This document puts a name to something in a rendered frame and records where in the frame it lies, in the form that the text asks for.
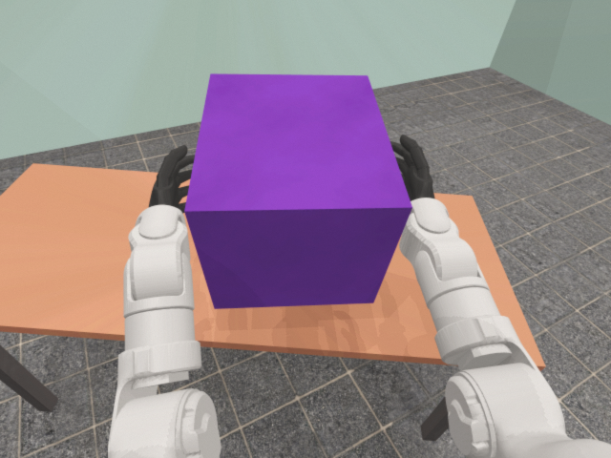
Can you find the left robot hand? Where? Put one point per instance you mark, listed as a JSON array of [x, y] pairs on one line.
[[166, 189]]

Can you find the right robot forearm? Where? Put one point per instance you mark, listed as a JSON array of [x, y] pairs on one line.
[[471, 333]]

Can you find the table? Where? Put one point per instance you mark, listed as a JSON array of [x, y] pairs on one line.
[[64, 246]]

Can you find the right robot hand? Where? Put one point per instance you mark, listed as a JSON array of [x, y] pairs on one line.
[[414, 167]]

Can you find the robot left upper arm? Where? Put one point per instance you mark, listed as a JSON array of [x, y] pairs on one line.
[[178, 424]]

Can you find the left robot forearm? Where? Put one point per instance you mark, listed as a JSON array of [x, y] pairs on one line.
[[158, 303]]

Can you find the robot right upper arm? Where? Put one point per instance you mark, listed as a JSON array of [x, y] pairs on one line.
[[508, 411]]

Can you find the carton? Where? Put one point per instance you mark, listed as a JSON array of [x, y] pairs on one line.
[[295, 196]]

